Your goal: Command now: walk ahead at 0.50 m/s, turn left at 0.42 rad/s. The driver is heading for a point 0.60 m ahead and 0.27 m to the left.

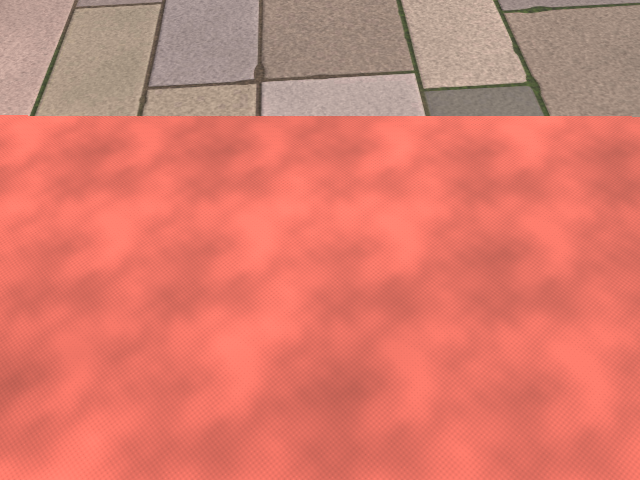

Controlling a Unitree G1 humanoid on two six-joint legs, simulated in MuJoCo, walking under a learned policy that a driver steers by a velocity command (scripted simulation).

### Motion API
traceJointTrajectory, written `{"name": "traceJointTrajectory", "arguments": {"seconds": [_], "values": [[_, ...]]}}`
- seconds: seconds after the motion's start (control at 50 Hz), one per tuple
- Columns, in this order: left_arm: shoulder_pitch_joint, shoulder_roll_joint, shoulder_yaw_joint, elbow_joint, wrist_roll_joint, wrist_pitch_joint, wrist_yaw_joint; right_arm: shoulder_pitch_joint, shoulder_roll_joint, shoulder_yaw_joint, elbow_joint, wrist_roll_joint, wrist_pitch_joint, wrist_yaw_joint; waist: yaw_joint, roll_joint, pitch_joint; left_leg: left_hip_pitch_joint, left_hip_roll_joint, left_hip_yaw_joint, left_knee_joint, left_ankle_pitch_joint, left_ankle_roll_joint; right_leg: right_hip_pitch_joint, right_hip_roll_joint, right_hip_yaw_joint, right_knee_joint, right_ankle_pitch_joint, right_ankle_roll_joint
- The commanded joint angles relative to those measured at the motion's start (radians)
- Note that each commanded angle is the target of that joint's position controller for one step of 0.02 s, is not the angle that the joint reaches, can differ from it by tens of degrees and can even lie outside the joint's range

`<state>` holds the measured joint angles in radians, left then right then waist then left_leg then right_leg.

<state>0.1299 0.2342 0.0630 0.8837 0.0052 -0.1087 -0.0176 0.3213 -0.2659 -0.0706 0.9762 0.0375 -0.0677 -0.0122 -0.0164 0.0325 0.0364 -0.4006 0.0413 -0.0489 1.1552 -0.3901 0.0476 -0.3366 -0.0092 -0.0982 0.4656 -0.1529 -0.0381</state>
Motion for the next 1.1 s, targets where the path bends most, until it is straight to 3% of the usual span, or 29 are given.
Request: {"name": "traceJointTrajectory", "arguments": {"seconds": [0.02, 0.08, 0.16, 0.3, 0.36, 0.38, 0.4, 0.42, 0.44, 0.46, 0.48, 0.5, 0.52, 0.54, 0.58, 0.64, 0.72, 0.78, 0.82, 0.86, 0.88, 0.9, 0.92, 0.94, 0.96, 0.98, 1.0, 1.04, 1.1], "values": [[0.034, 0.081, 0.019, -0.013, 0.01, -0.013, 0.003, 0.024, -0.046, -0.026, -0.06, 0.003, 0.012, -0.003, 0.011, -0.147, -0.057, -0.186, 0.109, -0.054, 0.024, 0.106, 0.009, 0.188, -0.265, 0.243, -0.308, -0.001, -0.122], [0.049, 0.114, 0.031, 0.007, 0.012, -0.019, 0.016, -0.025, -0.037, -0.031, -0.093, -0.004, 0.038, -0.004, -0.001, -0.111, -0.012, -0.253, 0.118, -0.06, -0.036, 0.203, -0.005, 0.164, -0.265, 0.134, -0.347, 0.095, -0.137], [0.08, 0.142, 0.039, 0.02, 0.014, -0.011, 0.034, -0.119, -0.033, -0.03, -0.132, -0.014, 0.032, 0.014, 0.016, -0.088, 0.015, -0.301, 0.106, -0.045, -0.239, 0.383, -0.021, 0.213, -0.251, 0.018, -0.359, 0.163, -0.126], [0.182, 0.187, 0.056, 0.043, -0.013, 0.025, 0.045, -0.336, -0.017, -0.008, -0.236, -0.015, 0.03, 0.06, 0.084, -0.066, 0.079, -0.332, 0.074, 0.078, -0.476, 0.36, 0.012, 0.401, -0.297, -0.097, -0.301, 0.265, -0.107], [0.155, 0.226, 0.067, 0.031, -0.027, 0.044, 0.047, -0.299, -0.059, -0.025, -0.261, -0.012, 0.034, 0.072, 0.03, -0.11, 0.02, -0.194, -0.001, 0.155, -0.497, 0.217, 0.061, 0.452, -0.305, -0.139, -0.144, 0.668, -0.078], [0.139, 0.24, 0.071, 0.025, -0.031, 0.052, 0.049, -0.219, -0.089, -0.042, -0.25, -0.009, 0.036, 0.071, -0.021, -0.124, -0.032, -0.081, -0.045, 0.183, -0.499, 0.175, 0.084, 0.445, -0.297, -0.151, -0.017, 0.816, -0.066], [0.115, 0.244, 0.069, 0.017, -0.037, 0.059, 0.048, -0.073, -0.136, -0.07, -0.216, -0.005, 0.036, 0.065, -0.107, -0.11, -0.109, 0.127, -0.094, 0.196, -0.568, 0.226, 0.119, 0.385, -0.262, -0.175, 0.182, 0.841, -0.037], [0.12, 0.223, 0.059, 0.002, -0.022, 0.055, 0.05, 0.094, -0.223, -0.109, -0.172, -0.005, 0.043, 0.044, -0.174, -0.029, -0.2, 0.433, -0.043, 0.052, -0.611, 0.239, 0.169, 0.16, -0.221, -0.177, 0.476, 0.588, 0.015], [0.202, 0.056, 0.011, -0.054, 0.019, 0.028, 0.035, 0.078, -0.336, -0.124, -0.168, 0.002, 0.037, 0.035, -0.045, 0.243, -0.258, 0.747, 0.213, -0.498, -0.689, 0.131, 0.345, -0.3, -0.018, -0.098, 0.831, -0.367, 0.079], [0.118, 0.11, 0.012, -0.079, -0.024, -0.021, 0.021, 0.118, -0.275, -0.098, -0.202, -0.017, 0.021, 0.041, -0.094, 0.136, -0.396, 0.819, 0.298, -0.794, -0.861, 0.0, 0.399, -0.426, 0.033, 0.154, 0.953, -0.463, 0.063], [0.009, 0.156, 0.024, -0.108, -0.064, -0.045, 0.013, 0.089, -0.209, -0.079, -0.194, -0.028, 0.006, 0.044, -0.113, 0.074, -0.262, 0.753, 0.277, -0.661, -0.887, 0.082, 0.338, -0.523, -0.016, 0.174, 0.944, -0.368, 0.033], [0.001, 0.149, 0.021, -0.105, -0.053, -0.056, 0.017, 0.025, -0.172, -0.068, -0.204, -0.022, -0.003, 0.043, -0.072, 0.014, -0.184, 0.615, 0.236, -0.527, -0.875, 0.17, 0.3, -0.497, -0.063, 0.175, 0.862, -0.276, 0.014], [0.01, 0.158, 0.029, -0.087, -0.024, -0.054, 0.025, -0.059, -0.132, -0.056, -0.224, -0.02, -0.005, 0.041, -0.025, -0.023, -0.129, 0.461, 0.193, -0.417, -0.879, 0.27, 0.27, -0.416, -0.098, 0.177, 0.772, -0.221, 0.018], [0.035, 0.172, 0.038, -0.08, -0.013, -0.041, 0.026, -0.108, -0.107, -0.046, -0.244, -0.029, -0.007, 0.037, 0.013, -0.01, -0.113, 0.357, 0.165, -0.355, -0.897, 0.35, 0.257, -0.333, -0.122, 0.185, 0.714, -0.183, 0.025], [0.043, 0.157, 0.041, -0.087, -0.003, -0.014, 0.026, -0.112, -0.12, -0.045, -0.252, -0.027, -0.009, 0.027, 0.038, -0.013, -0.094, 0.263, 0.142, -0.306, -0.929, 0.43, 0.256, -0.272, -0.123, 0.173, 0.625, -0.153, 0.052], [-0.051, 0.123, 0.03, -0.124, 0.01, 0.003, 0.031, -0.059, -0.164, -0.056, -0.242, -0.022, -0.012, 0.005, 0.018, -0.01, -0.051, 0.199, 0.106, -0.234, -0.948, 0.49, 0.242, -0.292, -0.095, 0.148, 0.437, -0.009, 0.093], [-0.188, 0.094, 0.014, -0.167, -0.001, -0.004, 0.016, -0.006, -0.162, -0.055, -0.232, -0.017, -0.001, -0.005, -0.038, 0.042, -0.021, 0.153, 0.046, -0.187, -0.932, 0.371, 0.179, -0.215, -0.029, 0.135, 0.144, 0.236, 0.093], [-0.248, 0.112, 0.015, -0.199, -0.013, -0.012, 0.004, 0.039, -0.16, -0.054, -0.214, -0.012, 0.004, -0.005, -0.063, 0.058, -0.015, 0.197, 0.071, -0.244, -0.891, 0.321, 0.164, -0.188, -0.006, 0.15, 0.059, 0.259, 0.081], [-0.245, 0.137, 0.02, -0.206, -0.009, -0.022, -0.005, 0.051, -0.152, -0.051, -0.209, -0.012, 0.013, -0.012, -0.056, 0.067, -0.016, 0.276, 0.09, -0.284, -0.816, 0.365, 0.151, -0.191, 0.002, 0.159, 0.008, 0.215, 0.063], [-0.196, 0.156, 0.026, -0.196, 0.003, -0.034, -0.01, 0.051, -0.149, -0.051, -0.211, -0.022, 0.026, -0.021, -0.036, 0.099, -0.04, 0.34, 0.095, -0.303, -0.711, 0.535, 0.123, -0.139, 0.017, 0.139, -0.016, 0.163, 0.032], [-0.121, 0.167, 0.033, -0.175, 0.013, -0.042, -0.009, 0.031, -0.137, -0.046, -0.22, -0.022, 0.03, -0.024, 0.006, 0.102, -0.079, 0.349, 0.061, -0.286, -0.625, 0.661, 0.096, -0.039, 0.031, 0.113, -0.064, 0.219, 0.005], [-0.028, 0.2, 0.041, -0.161, 0.034, -0.05, -0.007, 0.013, -0.109, -0.034, -0.24, -0.027, 0.028, -0.023, 0.051, 0.085, -0.171, 0.295, 0.009, -0.253, -0.477, 0.676, 0.055, 0.152, -0.038, 0.15, -0.039, 0.404, -0.041], [0.104, 0.262, 0.052, -0.15, 0.055, -0.049, -0.005, 0.044, -0.072, -0.019, -0.267, -0.045, 0.023, -0.025, 0.079, -0.07, -0.323, 0.081, -0.081, -0.185, -0.182, 0.365, -0.004, 0.473, -0.237, 0.344, 0.055, 0.765, -0.136], [0.161, 0.271, 0.057, -0.118, 0.034, -0.027, -0.014, 0.239, -0.049, -0.007, -0.25, -0.024, 0.015, -0.017, 0.022, -0.36, -0.482, -0.158, -0.185, -0.149, 0.107, -0.326, -0.06, 0.714, -0.454, 0.697, 0.027, 0.822, -0.319], [0.138, 0.203, 0.041, -0.132, -0.001, -0.01, -0.017, 0.228, -0.15, -0.025, -0.218, -0.012, 0.023, -0.015, 0.041, -0.224, -0.439, -0.22, -0.118, -0.197, 0.203, -0.282, -0.073, 0.644, -0.427, 0.717, -0.016, 0.558, -0.296], [0.072, 0.152, 0.024, -0.149, -0.004, 0.002, -0.013, 0.099, -0.182, -0.035, -0.237, -0.009, 0.036, -0.017, 0.062, -0.142, -0.284, -0.265, -0.089, -0.156, 0.209, -0.221, -0.085, 0.504, -0.369, 0.565, -0.039, 0.471, -0.248], [0.014, 0.123, 0.007, -0.151, 0.007, 0.012, -0.012, 0.03, -0.169, -0.033, -0.249, -0.019, 0.049, -0.023, 0.047, -0.077, -0.2, -0.244, -0.056, -0.123, 0.155, -0.169, -0.091, 0.359, -0.317, 0.47, -0.072, 0.461, -0.222], [-0.049, 0.095, -0.01, -0.136, 0.022, 0.018, -0.014, 0.016, -0.117, -0.027, -0.26, -0.03, 0.073, -0.025, -0.013, -0.103, -0.124, -0.108, 0.004, -0.097, -0.02, -0.112, -0.09, 0.141, -0.243, 0.346, -0.128, 0.468, -0.19], [-0.081, 0.131, 0.001, -0.111, 0.024, 0.022, -0.01, 0.029, -0.049, -0.003, -0.255, -0.036, 0.079, -0.03, -0.031, -0.166, -0.153, 0.058, 0.002, -0.02, -0.294, -0.035, -0.105, 0.061, -0.194, 0.229, -0.15, 0.623, -0.195]]}}
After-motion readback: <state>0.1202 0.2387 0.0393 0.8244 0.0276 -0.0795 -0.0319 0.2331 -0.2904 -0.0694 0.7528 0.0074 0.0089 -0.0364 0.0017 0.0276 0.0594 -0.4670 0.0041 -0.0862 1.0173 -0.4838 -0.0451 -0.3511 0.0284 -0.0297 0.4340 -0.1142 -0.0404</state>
